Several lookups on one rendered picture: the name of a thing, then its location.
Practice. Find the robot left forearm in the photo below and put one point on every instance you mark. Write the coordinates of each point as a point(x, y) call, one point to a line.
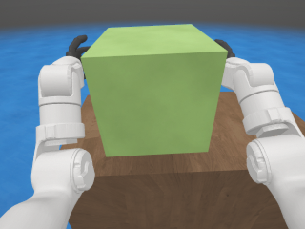
point(59, 99)

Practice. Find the robot left hand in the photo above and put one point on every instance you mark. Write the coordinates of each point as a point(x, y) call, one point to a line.
point(76, 52)

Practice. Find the robot left upper arm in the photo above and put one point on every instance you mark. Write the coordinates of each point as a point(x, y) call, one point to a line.
point(59, 177)

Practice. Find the robot right forearm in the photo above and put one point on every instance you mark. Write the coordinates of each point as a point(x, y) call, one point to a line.
point(258, 96)

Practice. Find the carton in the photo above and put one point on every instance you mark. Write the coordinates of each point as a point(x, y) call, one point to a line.
point(154, 89)

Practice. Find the pedestal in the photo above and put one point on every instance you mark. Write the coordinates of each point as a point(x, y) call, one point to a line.
point(201, 190)

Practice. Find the robot right upper arm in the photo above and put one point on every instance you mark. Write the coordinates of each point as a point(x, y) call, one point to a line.
point(279, 163)

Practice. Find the robot right hand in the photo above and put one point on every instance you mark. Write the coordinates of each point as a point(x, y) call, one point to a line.
point(224, 44)

